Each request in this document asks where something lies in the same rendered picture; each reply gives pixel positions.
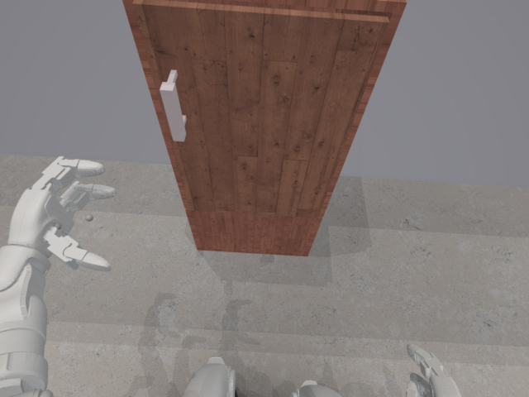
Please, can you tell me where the robot right shin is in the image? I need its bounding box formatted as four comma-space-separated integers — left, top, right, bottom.
300, 380, 317, 388

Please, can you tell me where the handle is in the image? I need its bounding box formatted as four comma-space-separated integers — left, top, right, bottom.
160, 70, 187, 141

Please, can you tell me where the cupboard door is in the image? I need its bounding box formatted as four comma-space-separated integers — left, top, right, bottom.
132, 0, 389, 218

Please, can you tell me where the robot left forearm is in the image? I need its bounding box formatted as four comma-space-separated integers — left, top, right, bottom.
0, 245, 51, 397

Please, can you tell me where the left robot hand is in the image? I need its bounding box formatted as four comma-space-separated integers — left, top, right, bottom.
7, 156, 117, 271

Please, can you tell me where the right robot hand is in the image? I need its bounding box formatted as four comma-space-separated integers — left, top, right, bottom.
406, 343, 462, 397

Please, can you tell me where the left robot thigh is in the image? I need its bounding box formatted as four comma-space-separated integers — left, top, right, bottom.
181, 363, 236, 397

